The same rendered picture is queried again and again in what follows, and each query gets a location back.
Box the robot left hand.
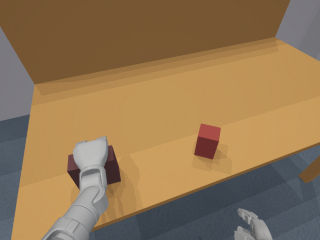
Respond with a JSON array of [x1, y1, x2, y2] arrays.
[[73, 136, 109, 171]]

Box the table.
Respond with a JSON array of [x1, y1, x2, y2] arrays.
[[0, 0, 320, 240]]

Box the sponge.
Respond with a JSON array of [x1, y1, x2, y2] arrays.
[[67, 145, 121, 189]]

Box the robot right hand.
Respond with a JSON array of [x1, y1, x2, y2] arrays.
[[234, 208, 273, 240]]

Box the robot left forearm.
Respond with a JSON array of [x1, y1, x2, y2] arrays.
[[41, 165, 109, 240]]

